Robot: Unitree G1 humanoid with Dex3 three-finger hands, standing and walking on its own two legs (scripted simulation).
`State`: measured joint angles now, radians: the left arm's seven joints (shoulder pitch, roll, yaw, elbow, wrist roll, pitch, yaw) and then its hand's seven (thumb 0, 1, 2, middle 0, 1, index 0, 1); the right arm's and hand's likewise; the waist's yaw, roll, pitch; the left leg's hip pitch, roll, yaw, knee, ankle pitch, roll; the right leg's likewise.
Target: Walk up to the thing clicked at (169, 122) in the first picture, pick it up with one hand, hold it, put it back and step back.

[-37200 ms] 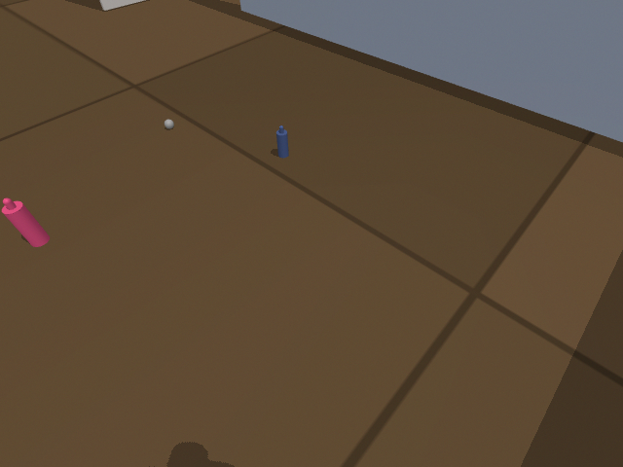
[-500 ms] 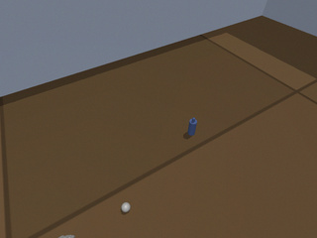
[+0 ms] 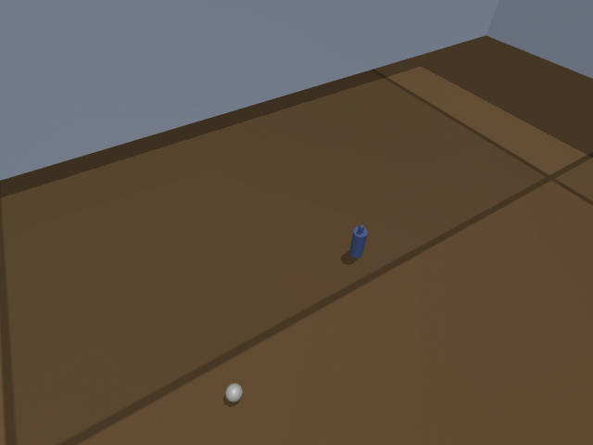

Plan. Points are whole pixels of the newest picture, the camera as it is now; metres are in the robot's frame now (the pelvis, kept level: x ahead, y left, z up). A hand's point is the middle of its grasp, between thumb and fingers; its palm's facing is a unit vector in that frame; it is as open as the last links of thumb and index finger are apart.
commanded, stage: walk up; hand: left
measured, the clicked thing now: (234, 392) +0.41 +0.24 -0.75
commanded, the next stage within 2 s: stand in 0.28 s
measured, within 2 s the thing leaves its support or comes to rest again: neither
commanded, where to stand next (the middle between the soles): +0.03 +0.00 m, yaw +1 degrees
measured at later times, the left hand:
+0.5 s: hand out of the picture +0.09 +0.25 -0.16, palm faces -0.04 -0.94 -0.33, open 7.4 cm
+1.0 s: hand out of the picture +0.10 +0.25 -0.15, palm faces -0.04 -0.94 -0.35, open 7.4 cm
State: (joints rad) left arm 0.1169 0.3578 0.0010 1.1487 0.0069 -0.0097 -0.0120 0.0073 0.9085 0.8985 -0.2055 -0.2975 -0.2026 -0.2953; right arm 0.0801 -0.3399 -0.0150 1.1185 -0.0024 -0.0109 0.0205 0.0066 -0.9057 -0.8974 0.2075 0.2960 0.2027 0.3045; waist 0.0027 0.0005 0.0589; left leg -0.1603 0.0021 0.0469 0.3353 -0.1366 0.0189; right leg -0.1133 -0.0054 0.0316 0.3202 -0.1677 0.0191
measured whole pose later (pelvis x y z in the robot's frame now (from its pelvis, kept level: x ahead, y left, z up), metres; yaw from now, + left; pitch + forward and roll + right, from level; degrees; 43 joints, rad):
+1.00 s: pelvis +0.02 -0.01 +0.00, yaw +0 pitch -2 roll +0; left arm 0.12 0.36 -0.01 1.12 0.01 -0.02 0.00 0.01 0.91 0.90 -0.21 -0.30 -0.20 -0.30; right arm 0.09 -0.34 -0.01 1.15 0.00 -0.01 0.01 0.01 -0.91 -0.90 0.21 0.30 0.20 0.30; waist -0.01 0.00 0.05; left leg -0.12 0.00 0.04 0.31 -0.16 0.01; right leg -0.07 0.00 0.02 0.30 -0.20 0.01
